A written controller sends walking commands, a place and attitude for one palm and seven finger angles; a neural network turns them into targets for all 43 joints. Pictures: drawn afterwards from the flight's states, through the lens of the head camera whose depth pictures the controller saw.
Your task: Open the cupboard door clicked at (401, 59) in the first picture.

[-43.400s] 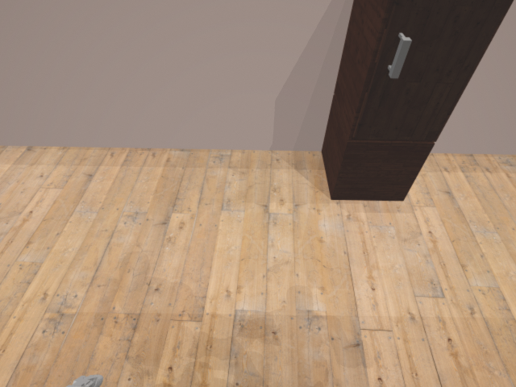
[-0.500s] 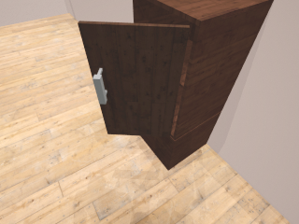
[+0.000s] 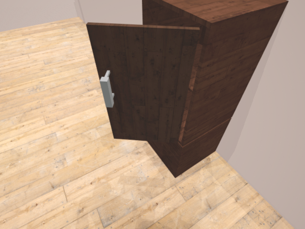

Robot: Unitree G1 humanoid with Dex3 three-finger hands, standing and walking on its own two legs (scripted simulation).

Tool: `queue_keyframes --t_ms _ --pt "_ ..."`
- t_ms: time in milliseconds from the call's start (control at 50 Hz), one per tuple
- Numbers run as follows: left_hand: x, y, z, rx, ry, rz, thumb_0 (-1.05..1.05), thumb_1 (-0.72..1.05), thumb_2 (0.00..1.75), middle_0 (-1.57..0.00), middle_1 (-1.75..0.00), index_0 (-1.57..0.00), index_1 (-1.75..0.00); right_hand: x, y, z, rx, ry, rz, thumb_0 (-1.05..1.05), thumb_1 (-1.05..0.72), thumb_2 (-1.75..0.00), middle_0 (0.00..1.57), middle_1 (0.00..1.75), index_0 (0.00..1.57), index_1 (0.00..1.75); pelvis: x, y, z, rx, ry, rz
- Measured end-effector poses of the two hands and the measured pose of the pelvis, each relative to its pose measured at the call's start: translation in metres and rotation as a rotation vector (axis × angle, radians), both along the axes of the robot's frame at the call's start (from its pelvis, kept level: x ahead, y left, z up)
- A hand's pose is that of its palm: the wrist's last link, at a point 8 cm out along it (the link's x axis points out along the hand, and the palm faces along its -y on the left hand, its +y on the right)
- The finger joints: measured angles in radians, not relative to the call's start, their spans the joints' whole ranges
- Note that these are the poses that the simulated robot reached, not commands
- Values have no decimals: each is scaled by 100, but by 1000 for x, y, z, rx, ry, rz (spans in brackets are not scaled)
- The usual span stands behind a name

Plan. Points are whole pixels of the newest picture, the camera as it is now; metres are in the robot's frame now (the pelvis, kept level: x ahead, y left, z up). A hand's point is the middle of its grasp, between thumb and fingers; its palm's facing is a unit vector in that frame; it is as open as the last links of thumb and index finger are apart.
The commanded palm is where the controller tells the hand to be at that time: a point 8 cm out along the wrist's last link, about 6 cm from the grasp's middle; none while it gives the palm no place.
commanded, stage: look again from close up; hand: left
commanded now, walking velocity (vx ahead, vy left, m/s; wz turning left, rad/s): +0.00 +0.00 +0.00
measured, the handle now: (108, 88) +0.58 +0.20 +0.03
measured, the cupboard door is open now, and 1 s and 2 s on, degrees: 52 52 52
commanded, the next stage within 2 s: shuffle to correct the standing spot in 0.34 s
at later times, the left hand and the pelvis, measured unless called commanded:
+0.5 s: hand out of the picture -0.01 +0.24 -0.17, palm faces -0.01 -0.98 -0.20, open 7.4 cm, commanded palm none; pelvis -0.03 +0.05 +0.01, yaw -2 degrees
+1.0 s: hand out of the picture -0.09 +0.21 -0.18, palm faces +0.00 -1.00 -0.09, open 7.4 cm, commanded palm none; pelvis -0.03 +0.06 +0.00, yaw -5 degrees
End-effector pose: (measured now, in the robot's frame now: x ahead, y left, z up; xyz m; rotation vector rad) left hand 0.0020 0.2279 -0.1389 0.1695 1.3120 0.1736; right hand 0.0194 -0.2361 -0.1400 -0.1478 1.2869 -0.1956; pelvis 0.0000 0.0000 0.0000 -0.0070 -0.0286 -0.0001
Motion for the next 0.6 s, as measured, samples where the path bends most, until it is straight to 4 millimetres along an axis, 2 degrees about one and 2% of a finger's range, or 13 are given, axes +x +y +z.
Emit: queue_keyframes --t_ms 140,200,260,320,400,500,600 --pt "23 30 2 22 -80 -29 1 91 90 -20 -30 -20 -30 44 2 17 -50 -144 34 0 -91 -90 20 29 20 29 -4 16 0 1 -22 -21" --pt "28 39 3 21 -101 -43 1 91 90 -20 -30 -20 -30 50 10 22 -52 -178 49 0 -91 -90 20 29 20 29 -9 23 1 -2 -28 -24" --pt "27 46 5 17 -112 -51 1 91 90 -20 -30 -20 -30 49 19 24 -45 -186 61 0 -91 -90 20 29 20 29 -14 30 2 -4 -30 -25" --pt "22 51 5 10 -109 -54 1 91 90 -20 -30 -20 -30 39 30 24 -34 -173 62 0 -91 -90 20 29 20 29 -19 37 3 -5 -31 -25" --pt "7 56 3 -2 -79 -53 1 91 90 -20 -30 -20 -30 17 44 20 -17 -127 51 0 -91 -90 20 30 20 29 -25 45 5 -6 -29 -26" --pt "-22 58 -2 -21 -10 -46 1 91 90 -20 -30 -20 -30 -22 58 13 2 -37 18 0 -91 -90 20 30 20 30 -32 55 5 -5 -25 -27" --pt "-57 55 -5 -46 84 -31 1 91 90 -20 -30 -19 -30 -62 64 9 8 62 -33 0 -91 -90 20 30 20 30 -36 59 6 -7 -19 -33"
